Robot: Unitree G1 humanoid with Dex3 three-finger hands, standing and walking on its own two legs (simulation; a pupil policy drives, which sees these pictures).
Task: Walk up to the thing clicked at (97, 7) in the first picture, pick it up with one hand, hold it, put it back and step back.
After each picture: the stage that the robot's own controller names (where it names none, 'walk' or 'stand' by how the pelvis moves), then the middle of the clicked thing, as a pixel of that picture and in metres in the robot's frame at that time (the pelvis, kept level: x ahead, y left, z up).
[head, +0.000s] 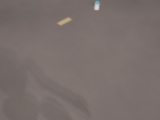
stand; (96, 5) +2.22 -0.26 -0.72
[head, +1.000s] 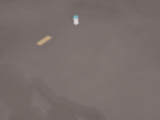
walk; (75, 20) +2.08 +0.15 -0.69
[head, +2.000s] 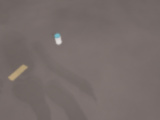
walk; (58, 39) +1.43 +0.39 -0.71
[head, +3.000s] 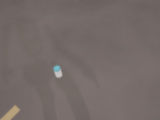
walk; (57, 71) +0.96 +0.34 -0.72
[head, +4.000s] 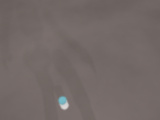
walk; (63, 102) +0.58 +0.24 -0.71
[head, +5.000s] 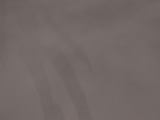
walk; out of the picture +0.38 +0.20 -0.71
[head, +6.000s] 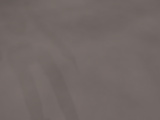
stand; out of the picture +0.31 +0.18 -0.72
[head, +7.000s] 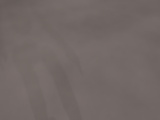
stand; out of the picture +0.32 +0.17 -0.72
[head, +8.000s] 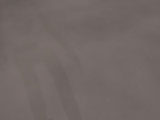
stand; out of the picture +0.31 +0.18 -0.73
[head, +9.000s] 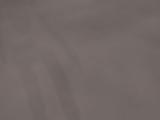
stand; out of the picture +0.30 +0.18 -0.73
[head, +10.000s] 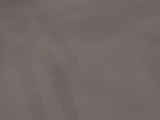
stand; out of the picture +0.30 +0.18 -0.73
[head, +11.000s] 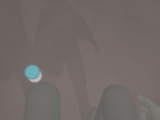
go down; (33, 74) +0.38 +0.21 -0.37
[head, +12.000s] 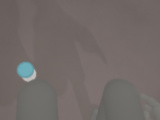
go down; (27, 72) +0.38 +0.22 -0.31
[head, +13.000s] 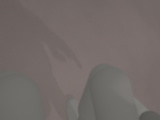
close in; out of the picture +0.38 +0.26 -0.22
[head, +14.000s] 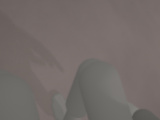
close; out of the picture +0.38 +0.27 -0.22
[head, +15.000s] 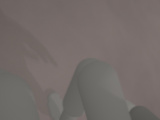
lift; out of the picture +0.37 +0.27 -0.22
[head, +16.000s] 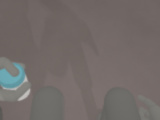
lift; (15, 83) +0.31 +0.22 -0.04
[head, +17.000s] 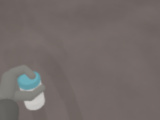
hold; (32, 91) +0.32 +0.17 +0.01
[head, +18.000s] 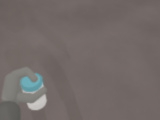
hold; (34, 91) +0.32 +0.17 +0.00
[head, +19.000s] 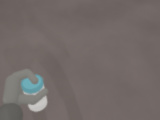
crouch; (35, 93) +0.31 +0.17 +0.00
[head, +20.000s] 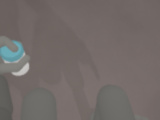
crouch; (15, 59) +0.41 +0.21 -0.09
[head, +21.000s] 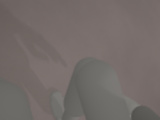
lower; out of the picture +0.41 +0.31 -0.22
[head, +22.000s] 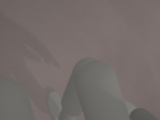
lower; out of the picture +0.40 +0.31 -0.22
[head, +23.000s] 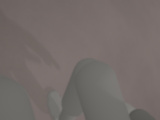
lower; out of the picture +0.40 +0.30 -0.22
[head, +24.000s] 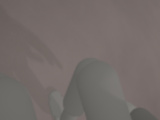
lower; out of the picture +0.40 +0.30 -0.22
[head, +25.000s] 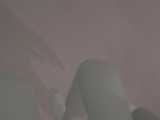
loosen; out of the picture +0.38 +0.28 -0.22
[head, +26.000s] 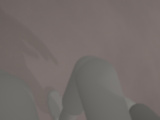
withdraw; out of the picture +0.38 +0.26 -0.22
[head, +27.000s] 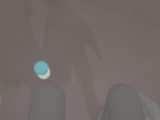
walk; (42, 70) +0.41 +0.21 -0.36
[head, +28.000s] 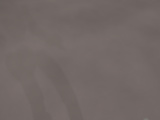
stand; out of the picture +0.33 +0.17 -0.66
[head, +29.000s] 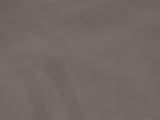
stand; out of the picture +0.34 +0.19 -0.67
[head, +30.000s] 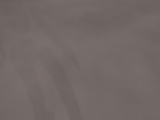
stand; out of the picture +0.34 +0.17 -0.70
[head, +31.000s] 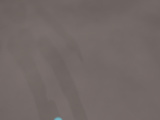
walk; out of the picture +0.36 +0.17 -0.71
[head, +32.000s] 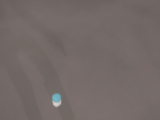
walk; (56, 100) +0.51 +0.13 -0.71
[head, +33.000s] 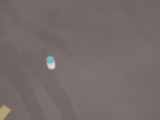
walk; (50, 62) +0.82 +0.27 -0.69
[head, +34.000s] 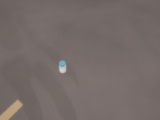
stand; (62, 66) +0.96 +0.19 -0.71
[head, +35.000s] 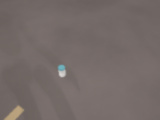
stand; (61, 70) +0.96 +0.20 -0.72
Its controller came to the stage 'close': yes
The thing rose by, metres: 0.71
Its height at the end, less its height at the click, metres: +0.00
